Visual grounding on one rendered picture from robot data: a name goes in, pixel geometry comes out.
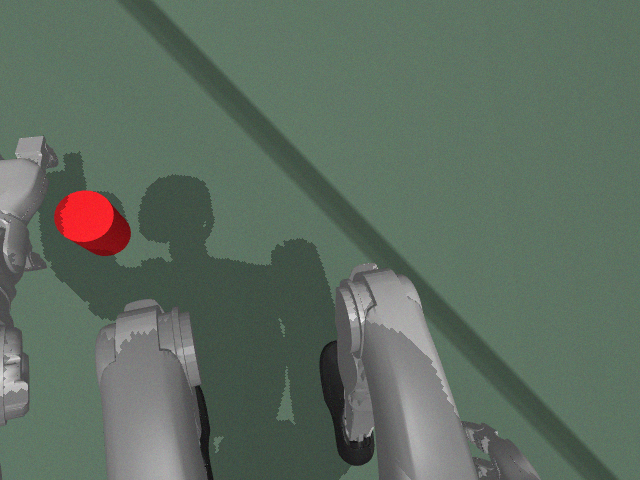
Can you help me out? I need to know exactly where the left robot foot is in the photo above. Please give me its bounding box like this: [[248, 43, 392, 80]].
[[195, 386, 214, 480]]

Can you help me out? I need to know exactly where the right robot foot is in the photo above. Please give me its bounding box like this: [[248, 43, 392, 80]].
[[319, 340, 374, 466]]

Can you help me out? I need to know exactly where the left robot hand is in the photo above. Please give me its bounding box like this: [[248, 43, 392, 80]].
[[0, 136, 59, 272]]

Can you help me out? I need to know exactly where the can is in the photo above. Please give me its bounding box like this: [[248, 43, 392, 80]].
[[54, 190, 131, 256]]

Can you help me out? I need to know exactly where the right robot hand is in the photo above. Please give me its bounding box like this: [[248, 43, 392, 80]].
[[461, 421, 541, 480]]

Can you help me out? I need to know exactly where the left robot arm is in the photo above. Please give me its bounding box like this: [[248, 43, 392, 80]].
[[0, 213, 30, 480]]

